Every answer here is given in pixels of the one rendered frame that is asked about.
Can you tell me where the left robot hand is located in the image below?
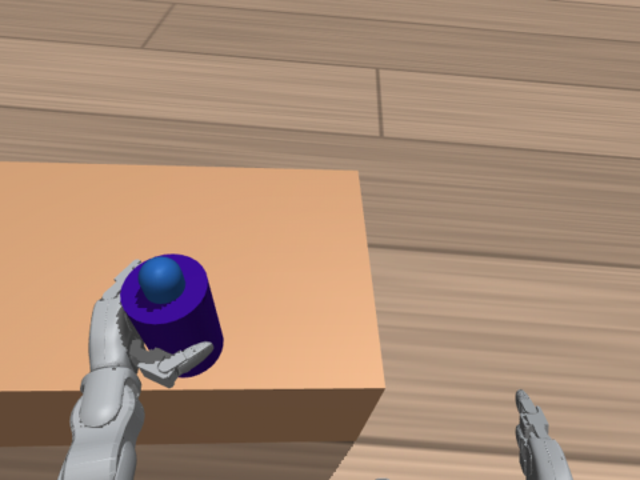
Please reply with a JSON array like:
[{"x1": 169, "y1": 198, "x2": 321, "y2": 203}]
[{"x1": 88, "y1": 259, "x2": 214, "y2": 388}]

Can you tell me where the bottle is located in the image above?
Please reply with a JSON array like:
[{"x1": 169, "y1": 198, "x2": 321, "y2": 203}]
[{"x1": 120, "y1": 254, "x2": 223, "y2": 378}]

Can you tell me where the right robot hand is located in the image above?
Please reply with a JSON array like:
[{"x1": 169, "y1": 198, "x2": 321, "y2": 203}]
[{"x1": 515, "y1": 390, "x2": 573, "y2": 480}]

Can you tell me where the left robot arm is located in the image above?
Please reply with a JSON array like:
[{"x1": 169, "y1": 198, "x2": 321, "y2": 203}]
[{"x1": 57, "y1": 366, "x2": 145, "y2": 480}]

